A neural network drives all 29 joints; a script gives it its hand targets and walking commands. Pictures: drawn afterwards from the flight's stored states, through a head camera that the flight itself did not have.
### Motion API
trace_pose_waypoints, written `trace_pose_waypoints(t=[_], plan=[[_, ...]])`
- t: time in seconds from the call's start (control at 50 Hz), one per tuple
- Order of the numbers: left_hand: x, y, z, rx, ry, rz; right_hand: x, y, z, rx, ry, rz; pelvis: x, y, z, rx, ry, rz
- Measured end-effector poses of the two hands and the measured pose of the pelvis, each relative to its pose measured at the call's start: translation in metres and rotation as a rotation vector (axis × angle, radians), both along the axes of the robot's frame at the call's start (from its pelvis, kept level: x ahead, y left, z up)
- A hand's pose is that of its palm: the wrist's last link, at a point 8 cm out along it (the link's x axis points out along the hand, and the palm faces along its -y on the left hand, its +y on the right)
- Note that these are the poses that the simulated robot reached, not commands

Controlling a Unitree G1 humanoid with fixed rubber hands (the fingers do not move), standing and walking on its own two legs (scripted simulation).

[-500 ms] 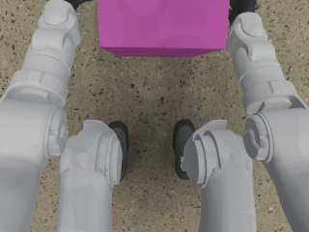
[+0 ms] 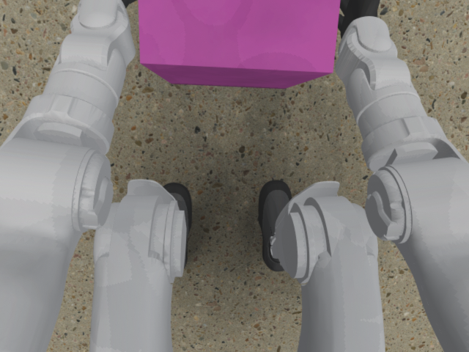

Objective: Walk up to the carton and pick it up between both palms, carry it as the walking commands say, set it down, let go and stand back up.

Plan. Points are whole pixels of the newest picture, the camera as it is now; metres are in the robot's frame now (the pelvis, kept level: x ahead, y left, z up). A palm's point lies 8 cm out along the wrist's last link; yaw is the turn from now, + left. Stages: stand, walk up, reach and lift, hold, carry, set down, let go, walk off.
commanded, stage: reach and lift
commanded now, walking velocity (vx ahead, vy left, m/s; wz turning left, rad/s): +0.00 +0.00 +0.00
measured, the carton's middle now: (234, 15) +0.55 +0.00 -0.25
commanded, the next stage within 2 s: none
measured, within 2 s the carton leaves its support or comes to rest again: leaves its support in 0.38 s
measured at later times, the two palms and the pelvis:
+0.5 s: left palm out of the picture +0.54 +0.17 -0.16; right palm (352, 12) +0.53 -0.14 -0.16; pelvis +0.01 +0.01 -0.01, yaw +0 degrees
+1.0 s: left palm out of the picture +0.54 +0.17 -0.09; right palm out of the picture +0.54 -0.14 -0.09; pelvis +0.01 +0.00 +0.03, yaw +1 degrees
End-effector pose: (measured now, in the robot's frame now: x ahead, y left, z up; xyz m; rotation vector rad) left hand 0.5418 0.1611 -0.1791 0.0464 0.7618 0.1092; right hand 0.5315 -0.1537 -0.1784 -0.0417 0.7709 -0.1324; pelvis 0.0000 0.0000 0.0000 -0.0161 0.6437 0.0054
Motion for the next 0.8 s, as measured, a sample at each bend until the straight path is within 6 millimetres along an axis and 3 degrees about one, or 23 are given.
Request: trace_pose_waypoints(t=[0.42,0.8], plan=[[-0.005,0.008,0.004,-0.007,0.011,-0.002,0.004,0.012,0.009,0.019,0.014,0.024,0.007,0.006,-0.013,-0.004,-0.022,0.006],[0.005,0.008,0.071,-0.021,-0.052,0.009,0.003,0.012,0.066,0.049,-0.051,-0.023,0.004,0.005,0.013,-0.009,0.056,0.021]])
